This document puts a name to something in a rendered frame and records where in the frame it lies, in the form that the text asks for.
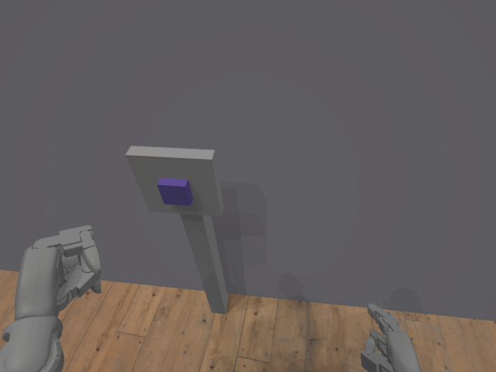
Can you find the left robot forearm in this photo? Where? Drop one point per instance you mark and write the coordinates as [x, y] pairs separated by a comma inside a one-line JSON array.
[[33, 345]]

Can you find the robot right hand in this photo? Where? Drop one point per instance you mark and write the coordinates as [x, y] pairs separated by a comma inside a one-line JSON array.
[[397, 351]]

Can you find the button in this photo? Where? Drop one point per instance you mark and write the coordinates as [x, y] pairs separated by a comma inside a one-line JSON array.
[[175, 191]]

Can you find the robot left hand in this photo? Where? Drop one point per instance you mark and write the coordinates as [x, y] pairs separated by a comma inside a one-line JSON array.
[[42, 271]]

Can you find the panel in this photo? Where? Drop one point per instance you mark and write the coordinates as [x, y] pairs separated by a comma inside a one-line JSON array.
[[148, 165]]

